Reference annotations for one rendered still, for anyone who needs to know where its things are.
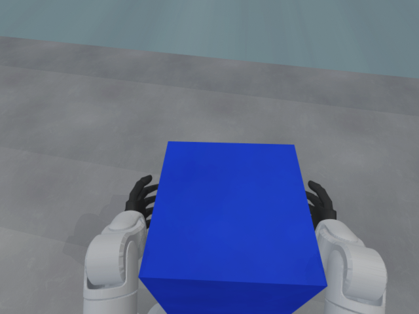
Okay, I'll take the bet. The right robot hand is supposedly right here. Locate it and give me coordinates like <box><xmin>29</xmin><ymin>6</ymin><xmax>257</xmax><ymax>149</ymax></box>
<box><xmin>305</xmin><ymin>181</ymin><xmax>337</xmax><ymax>231</ymax></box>

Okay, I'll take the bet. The carton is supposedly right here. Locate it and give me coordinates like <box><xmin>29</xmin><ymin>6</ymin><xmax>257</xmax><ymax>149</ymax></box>
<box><xmin>138</xmin><ymin>141</ymin><xmax>327</xmax><ymax>314</ymax></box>

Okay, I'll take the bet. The robot right forearm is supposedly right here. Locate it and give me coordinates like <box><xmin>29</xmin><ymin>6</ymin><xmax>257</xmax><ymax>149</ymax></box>
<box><xmin>315</xmin><ymin>219</ymin><xmax>388</xmax><ymax>314</ymax></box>

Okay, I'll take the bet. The robot left forearm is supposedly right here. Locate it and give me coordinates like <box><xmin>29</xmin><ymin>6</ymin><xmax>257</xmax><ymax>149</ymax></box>
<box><xmin>83</xmin><ymin>211</ymin><xmax>147</xmax><ymax>314</ymax></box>

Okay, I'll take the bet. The left robot hand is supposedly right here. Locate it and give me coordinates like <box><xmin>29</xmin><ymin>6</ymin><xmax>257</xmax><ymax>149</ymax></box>
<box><xmin>125</xmin><ymin>175</ymin><xmax>158</xmax><ymax>229</ymax></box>

